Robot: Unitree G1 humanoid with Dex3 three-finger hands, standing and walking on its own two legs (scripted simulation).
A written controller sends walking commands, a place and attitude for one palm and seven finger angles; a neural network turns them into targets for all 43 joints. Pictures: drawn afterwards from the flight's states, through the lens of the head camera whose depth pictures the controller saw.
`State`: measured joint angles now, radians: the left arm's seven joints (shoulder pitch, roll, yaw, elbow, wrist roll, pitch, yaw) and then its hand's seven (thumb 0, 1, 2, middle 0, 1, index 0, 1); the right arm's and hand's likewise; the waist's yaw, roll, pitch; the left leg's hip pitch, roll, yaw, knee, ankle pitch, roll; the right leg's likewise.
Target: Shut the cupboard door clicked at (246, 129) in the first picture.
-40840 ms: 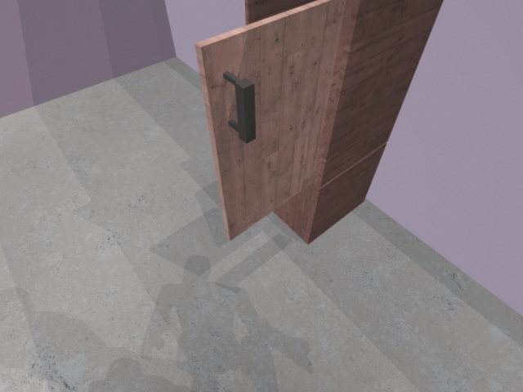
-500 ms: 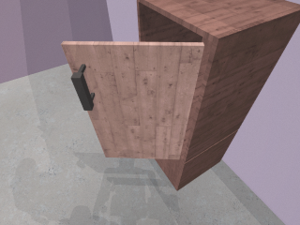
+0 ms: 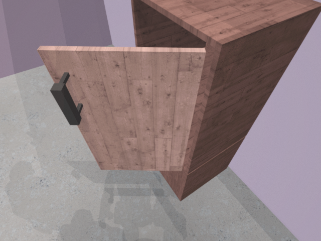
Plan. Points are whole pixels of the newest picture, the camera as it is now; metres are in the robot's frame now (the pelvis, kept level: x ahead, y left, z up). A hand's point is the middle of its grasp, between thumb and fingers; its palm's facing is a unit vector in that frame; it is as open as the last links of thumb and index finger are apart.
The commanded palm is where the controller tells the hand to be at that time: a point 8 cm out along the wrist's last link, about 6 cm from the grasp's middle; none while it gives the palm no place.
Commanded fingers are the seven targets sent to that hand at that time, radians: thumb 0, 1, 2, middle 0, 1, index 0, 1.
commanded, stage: come to a stop and stand still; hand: left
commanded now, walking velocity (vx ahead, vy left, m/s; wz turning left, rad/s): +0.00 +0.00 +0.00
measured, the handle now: (70, 99) +0.41 +0.25 +0.13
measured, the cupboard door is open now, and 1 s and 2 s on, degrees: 56 56 56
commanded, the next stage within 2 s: look again from close up in 0.44 s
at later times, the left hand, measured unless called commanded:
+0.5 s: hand out of the picture +0.03 +0.16 -0.17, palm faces +0.01 -0.98 -0.21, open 7.3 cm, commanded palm none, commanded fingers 0.00 0.90 0.90 -0.20 -0.30 -0.20 -0.30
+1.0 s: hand out of the picture +0.03 +0.15 -0.17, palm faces +0.03 -0.98 -0.21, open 7.3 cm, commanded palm none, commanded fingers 0.00 0.90 0.90 -0.20 -0.30 -0.20 -0.30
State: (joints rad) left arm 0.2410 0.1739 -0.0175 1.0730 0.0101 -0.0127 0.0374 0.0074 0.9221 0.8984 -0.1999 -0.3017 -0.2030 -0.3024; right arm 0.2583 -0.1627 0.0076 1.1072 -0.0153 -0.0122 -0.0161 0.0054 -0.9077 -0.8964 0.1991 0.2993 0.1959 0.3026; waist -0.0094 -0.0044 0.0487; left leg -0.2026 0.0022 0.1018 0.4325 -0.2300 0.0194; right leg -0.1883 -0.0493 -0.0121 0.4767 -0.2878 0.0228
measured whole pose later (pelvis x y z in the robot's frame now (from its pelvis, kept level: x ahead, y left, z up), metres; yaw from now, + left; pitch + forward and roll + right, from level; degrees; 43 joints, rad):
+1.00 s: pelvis +0.03 -0.02 +0.00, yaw +0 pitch +0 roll +1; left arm 0.26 0.16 0.00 1.12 0.01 -0.02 0.04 0.01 0.92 0.90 -0.20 -0.30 -0.20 -0.30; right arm 0.24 -0.15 0.00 1.16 -0.02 -0.01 -0.04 0.01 -0.92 -0.90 0.20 0.30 0.20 0.30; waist 0.00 -0.02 0.04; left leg -0.13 0.03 0.08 0.38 -0.24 -0.02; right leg -0.11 -0.01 -0.03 0.41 -0.30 -0.01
